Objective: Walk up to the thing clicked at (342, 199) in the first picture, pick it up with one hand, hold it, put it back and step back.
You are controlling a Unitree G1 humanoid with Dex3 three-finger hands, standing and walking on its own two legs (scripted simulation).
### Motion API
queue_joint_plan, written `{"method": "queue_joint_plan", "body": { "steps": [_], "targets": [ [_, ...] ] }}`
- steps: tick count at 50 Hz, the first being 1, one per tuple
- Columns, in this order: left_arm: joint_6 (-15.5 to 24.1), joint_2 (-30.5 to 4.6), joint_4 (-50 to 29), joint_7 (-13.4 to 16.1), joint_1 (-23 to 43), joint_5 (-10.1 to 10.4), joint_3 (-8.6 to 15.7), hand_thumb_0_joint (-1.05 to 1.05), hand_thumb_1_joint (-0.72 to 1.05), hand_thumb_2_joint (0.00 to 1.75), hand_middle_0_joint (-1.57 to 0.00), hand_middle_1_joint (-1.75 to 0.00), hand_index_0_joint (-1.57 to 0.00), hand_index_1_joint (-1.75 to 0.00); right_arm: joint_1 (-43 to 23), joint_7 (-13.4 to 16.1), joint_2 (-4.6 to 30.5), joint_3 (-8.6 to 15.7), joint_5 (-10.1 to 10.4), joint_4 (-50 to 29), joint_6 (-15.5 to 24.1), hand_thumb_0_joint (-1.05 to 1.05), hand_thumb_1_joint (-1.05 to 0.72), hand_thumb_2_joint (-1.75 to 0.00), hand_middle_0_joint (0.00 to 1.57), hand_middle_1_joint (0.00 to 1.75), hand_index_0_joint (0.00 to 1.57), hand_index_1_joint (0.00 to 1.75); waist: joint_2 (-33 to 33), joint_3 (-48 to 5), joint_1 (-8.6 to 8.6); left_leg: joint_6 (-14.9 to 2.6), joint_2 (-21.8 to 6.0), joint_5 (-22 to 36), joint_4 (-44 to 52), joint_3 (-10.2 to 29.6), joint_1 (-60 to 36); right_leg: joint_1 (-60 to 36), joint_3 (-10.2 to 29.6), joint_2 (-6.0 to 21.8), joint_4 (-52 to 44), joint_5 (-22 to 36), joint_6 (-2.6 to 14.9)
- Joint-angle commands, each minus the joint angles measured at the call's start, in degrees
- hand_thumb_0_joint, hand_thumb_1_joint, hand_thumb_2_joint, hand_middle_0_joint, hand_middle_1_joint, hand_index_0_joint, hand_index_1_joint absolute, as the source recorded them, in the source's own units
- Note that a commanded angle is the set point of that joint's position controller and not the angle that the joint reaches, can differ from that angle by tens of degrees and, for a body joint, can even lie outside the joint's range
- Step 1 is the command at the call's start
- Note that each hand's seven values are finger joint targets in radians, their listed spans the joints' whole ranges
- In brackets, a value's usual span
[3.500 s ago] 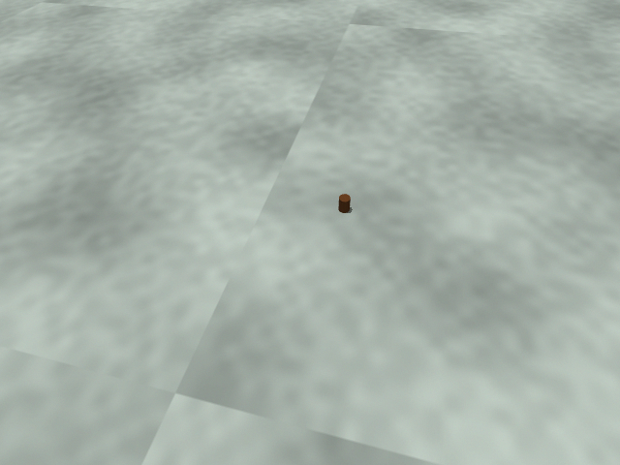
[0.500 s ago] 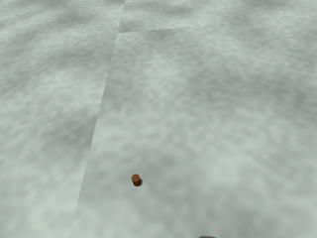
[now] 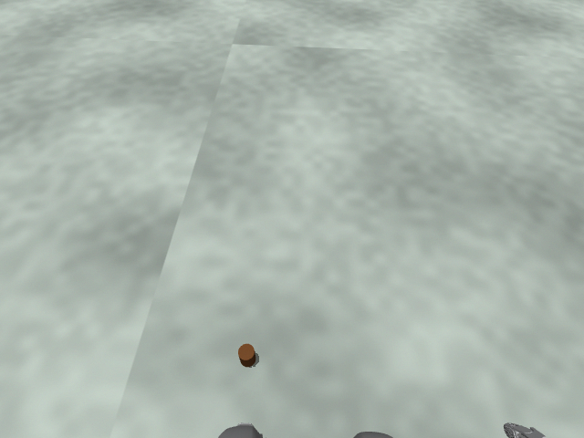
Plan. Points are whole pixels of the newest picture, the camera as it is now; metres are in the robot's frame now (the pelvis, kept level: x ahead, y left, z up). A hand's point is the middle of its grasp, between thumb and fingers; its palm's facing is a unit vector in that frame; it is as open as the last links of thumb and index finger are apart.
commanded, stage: walk up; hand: left
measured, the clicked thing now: (247, 355) +0.45 +0.17 -0.72
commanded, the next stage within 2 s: stand in 1.50 s
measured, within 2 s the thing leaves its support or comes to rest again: neither
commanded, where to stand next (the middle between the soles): +0.08 +0.00 m, yaw +0 degrees
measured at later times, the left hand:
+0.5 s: hand out of the picture +0.15 +0.25 -0.14, palm faces -0.04 -0.93 -0.36, open 7.4 cm
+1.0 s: hand (143, 435) +0.15 +0.24 -0.13, palm faces -0.03 -0.94 -0.33, open 7.4 cm
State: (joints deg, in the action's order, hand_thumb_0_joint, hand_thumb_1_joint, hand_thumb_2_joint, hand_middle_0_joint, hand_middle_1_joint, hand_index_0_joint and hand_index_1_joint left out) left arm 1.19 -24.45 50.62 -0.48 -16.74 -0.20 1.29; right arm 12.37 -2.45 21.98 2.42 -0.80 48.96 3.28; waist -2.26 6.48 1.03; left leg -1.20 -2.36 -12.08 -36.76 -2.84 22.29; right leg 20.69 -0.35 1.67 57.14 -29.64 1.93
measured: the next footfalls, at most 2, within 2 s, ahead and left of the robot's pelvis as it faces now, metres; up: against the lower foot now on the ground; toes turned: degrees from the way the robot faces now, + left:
right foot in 0.20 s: +0.11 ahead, -0.14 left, +0.00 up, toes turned -2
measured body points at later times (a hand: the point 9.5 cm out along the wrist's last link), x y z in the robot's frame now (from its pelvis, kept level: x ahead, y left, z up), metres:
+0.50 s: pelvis +0.05 -0.01 +0.01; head +0.07 -0.01 +0.46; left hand +0.15 +0.30 -0.11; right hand +0.13 -0.30 -0.12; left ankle +0.09 +0.12 -0.72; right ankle +0.08 -0.14 -0.72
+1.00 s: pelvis +0.07 -0.01 +0.03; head +0.07 -0.01 +0.48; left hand +0.15 +0.29 -0.11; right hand +0.15 -0.31 -0.10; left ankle +0.09 +0.12 -0.72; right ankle +0.08 -0.14 -0.72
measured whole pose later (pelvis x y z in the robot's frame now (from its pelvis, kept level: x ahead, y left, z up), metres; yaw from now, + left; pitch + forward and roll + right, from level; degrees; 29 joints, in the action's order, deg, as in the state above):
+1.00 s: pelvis +0.07 -0.01 +0.03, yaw -1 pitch -2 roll +0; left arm 0.7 -20.0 67.8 -0.5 -3.5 -0.5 0.2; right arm 3.1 -1.1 20.7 0.0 -0.3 67.2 0.4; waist 0.0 2.9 -0.1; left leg 0.7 -1.6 -9.2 -19.5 -1.9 8.0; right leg 7.3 -1.9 2.2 19.0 -9.4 -1.4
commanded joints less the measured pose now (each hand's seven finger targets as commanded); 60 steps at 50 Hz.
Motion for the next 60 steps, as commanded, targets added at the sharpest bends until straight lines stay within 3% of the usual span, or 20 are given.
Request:
{"method": "queue_joint_plan", "body": {
  "steps": [1,2,5,7,8,9,10,11,12,13,15,17,18,19,23,31,36,40,46,60],
  "targets": [
    [1.65,-12.02,-0.92,0.36,-6.72,0.13,3.54,0.00,0.90,0.90,-0.20,-0.30,-0.20,-0.30,1.48,1.81,16.96,4.66,0.34,-3.65,0.40,0.00,-0.90,-0.90,0.20,0.30,0.20,0.30,13.98,-5.38,-0.52,-10.48,-12.61,-8.74,18.47,14.91,-7.63,7.76,1.17,3.33,-1.75,3.85,0.17],
    [1.57,-10.92,-0.13,0.08,-6.14,-0.16,3.59,0.00,0.90,0.90,-0.20,-0.30,-0.20,-0.30,1.17,1.72,16.75,4.46,-0.01,-3.52,0.21,0.00,-0.90,-0.90,0.20,0.30,0.20,0.30,14.35,-4.87,-1.04,-10.65,-11.95,-8.57,18.71,13.82,-4.91,4.89,-0.25,2.61,-4.46,4.14,-0.44],
    [1.78,-8.77,0.74,0.41,-5.19,-0.43,3.54,0.00,0.90,0.90,-0.20,-0.30,-0.20,-0.30,-0.47,1.66,15.65,3.58,-0.31,-3.72,-0.43,0.00,-0.90,-0.90,0.20,0.30,0.20,0.30,13.28,-6.27,-0.77,-10.88,-12.14,0.36,14.33,11.34,-1.46,-2.05,-2.16,0.79,-13.42,7.61,-1.19],
    [1.96,-8.06,1.87,0.97,-5.74,-0.54,3.53,0.00,0.90,0.90,-0.20,-0.30,-0.20,-0.30,-2.44,1.67,15.11,2.93,0.26,-3.58,-1.06,0.00,-0.90,-0.90,0.20,0.30,0.20,0.30,12.00,-8.57,0.48,-9.12,-10.81,1.90,8.90,9.21,-0.78,-7.57,-3.50,-0.71,-21.55,13.99,-0.90],
    [2.25,-7.94,2.49,1.31,-6.20,-0.76,3.61,0.00,0.90,0.90,-0.20,-0.30,-0.20,-0.30,-3.59,1.65,13.13,2.07,0.78,-3.49,-1.47,0.00,-0.90,-0.90,0.20,0.30,0.20,0.30,10.05,-9.30,1.61,-7.26,-9.70,2.38,5.33,8.27,0.36,-10.74,-2.76,-1.17,-26.07,16.80,-0.48],
    [2.62,-9.64,2.36,1.62,-4.67,-1.20,3.96,0.00,0.90,0.90,-0.20,-0.30,-0.20,-0.30,-3.42,1.68,10.33,0.99,1.30,-3.37,-1.71,0.00,-0.90,-0.90,0.20,0.30,0.20,0.30,5.53,-8.61,1.81,-4.42,-7.87,-0.49,2.15,6.79,3.28,-12.19,1.60,1.48,-29.64,17.59,0.63],
    [3.24,-12.75,1.17,1.83,-1.33,-1.69,4.36,0.00,0.90,0.90,-0.20,-0.30,-0.20,-0.30,-1.60,1.66,7.61,0.20,1.69,-3.01,-1.89,0.00,-0.90,-0.90,0.20,0.30,0.20,0.30,-3.21,-7.36,-0.38,-1.13,-3.24,-4.81,-4.01,3.83,5.15,-9.81,16.22,10.97,-35.66,16.52,3.75],
    [3.19,-15.81,0.42,1.63,2.87,-1.04,4.26,0.00,0.90,0.90,-0.20,-0.30,-0.20,-0.30,-1.77,2.19,8.49,0.49,1.67,-1.75,-2.48,0.00,-0.90,-0.90,0.20,0.30,0.20,0.30,-6.14,-5.15,-1.16,-0.03,0.93,-17.61,-6.92,2.30,1.52,-0.73,24.77,18.69,-39.45,12.48,9.50],
    [2.95,-15.59,-0.05,1.39,6.65,-0.95,3.85,0.00,0.90,0.90,-0.20,-0.30,-0.20,-0.30,-1.41,2.40,11.24,1.43,1.40,0.30,-2.67,0.00,-0.90,-0.90,0.20,0.30,0.20,0.30,-4.48,-4.02,-2.16,-0.17,-0.34,-17.67,-7.99,3.52,-4.70,4.25,22.30,17.91,-36.78,13.62,11.14],
    [2.70,-13.58,0.30,1.42,8.15,-0.53,3.24,0.00,0.90,0.90,-0.20,-0.30,-0.20,-0.30,-0.87,2.26,11.01,1.19,1.60,1.61,-2.57,0.00,-0.90,-0.90,0.20,0.30,0.20,0.30,-3.22,-3.96,-2.82,-0.59,-0.03,-15.73,-3.48,3.30,-5.68,3.59,16.15,14.21,-35.27,14.00,8.64],
    [2.44,-11.50,1.39,1.35,9.21,-0.52,2.33,0.00,0.90,0.90,-0.20,-0.30,-0.20,-0.30,-0.54,2.15,11.42,1.23,1.85,3.96,-1.87,0.00,-0.90,-0.90,0.20,0.30,0.20,0.30,-4.44,-6.83,-3.16,-1.16,-2.26,-0.54,4.81,4.48,-10.63,1.10,8.75,9.46,-30.97,21.19,3.23],
    [2.02,-10.19,2.94,1.05,7.78,-0.02,1.74,0.00,0.90,0.90,-0.20,-0.30,-0.20,-0.30,-3.74,2.02,13.26,1.17,1.11,4.24,-1.36,0.00,-0.90,-0.90,0.20,0.30,0.20,0.30,-1.73,-8.39,-1.10,-2.68,-6.06,0.39,9.21,10.56,-9.57,-1.36,5.18,5.08,-29.42,18.17,0.52],
    [1.94,-9.91,3.77,1.01,7.15,0.12,1.68,0.00,0.90,0.90,-0.20,-0.30,-0.20,-0.30,-5.30,1.79,13.43,0.76,1.37,4.85,-1.25,0.00,-0.90,-0.90,0.20,0.30,0.20,0.30,-0.76,-8.37,-0.10,-3.01,-6.18,-0.97,9.20,10.23,-7.41,-4.43,5.02,4.69,-30.76,14.84,0.35],
    [2.02,-10.05,4.84,1.08,8.32,0.10,1.66,0.00,0.90,0.90,-0.20,-0.30,-0.20,-0.30,-5.61,1.63,12.27,0.40,1.43,5.83,-1.44,0.00,-0.90,-0.90,0.20,0.30,0.20,0.30,-1.22,-7.22,-0.48,-2.11,-5.26,-0.52,10.11,9.25,-6.32,-6.10,5.37,5.12,-32.02,14.64,0.55],
    [1.92,-9.53,6.70,1.16,10.82,0.54,1.35,0.00,0.90,0.90,-0.20,-0.30,-0.20,-0.30,-6.70,1.92,11.81,-0.21,1.32,9.21,-1.25,0.00,-0.90,-0.90,0.20,0.30,0.20,0.30,2.18,-9.24,-0.73,-1.19,-4.84,5.83,12.23,7.60,-10.22,-9.04,4.66,5.94,-32.19,23.31,0.71],
    [1.16,-8.15,10.52,0.96,14.48,0.64,0.72,0.00,0.90,0.90,-0.20,-0.30,-0.20,-0.30,-10.48,2.12,11.14,-0.57,1.06,12.97,-1.30,0.00,-0.90,-0.90,0.20,0.30,0.20,0.30,4.26,-9.32,-0.09,-0.55,-5.79,7.75,17.90,7.58,-12.30,-13.42,3.40,5.64,-36.66,24.67,-0.60],
    [0.95,-8.22,11.87,0.76,16.48,0.27,0.72,0.00,0.90,0.90,-0.20,-0.30,-0.20,-0.30,-11.45,2.17,10.92,-0.52,0.85,14.11,-1.39,0.00,-0.90,-0.90,0.20,0.30,0.20,0.30,3.91,-9.13,-0.66,-0.18,-5.73,6.49,19.93,6.99,-13.62,-13.82,3.43,5.97,-39.29,24.42,-1.13],
    [1.12,-8.09,12.89,0.72,17.09,-0.06,0.90,0.00,0.90,0.90,-0.20,-0.30,-0.20,-0.30,-11.47,2.19,10.64,-0.34,0.99,14.53,-1.48,0.00,-0.90,-0.90,0.20,0.30,0.20,0.30,2.43,-10.90,-1.14,-0.02,-5.67,9.84,19.37,6.05,-16.09,-15.05,3.26,6.38,-40.28,27.12,-1.27],
    [1.05,-7.82,13.56,0.72,17.27,-0.13,0.83,0.00,0.90,0.90,-0.20,-0.30,-0.20,-0.30,-11.87,2.14,10.72,-0.19,0.80,14.88,-1.92,0.00,-0.90,-0.90,0.20,0.30,0.20,0.30,2.95,-8.28,-1.38,0.15,-5.30,4.79,20.78,6.31,-15.60,-12.90,3.52,6.07,-42.37,22.47,-1.55],
    [0.86,-7.72,13.80,0.79,15.71,-0.26,1.31,0.00,0.90,0.90,-0.20,-0.30,-0.20,-0.30,-11.18,2.29,10.49,-0.14,0.76,14.94,-2.00,0.00,-0.90,-0.90,0.20,0.30,0.20,0.30,2.47,-8.33,-1.21,0.29,-5.21,6.68,21.12,6.61,-15.95,-13.95,3.06,5.93,-42.55,23.59,-1.80]
  ]
}}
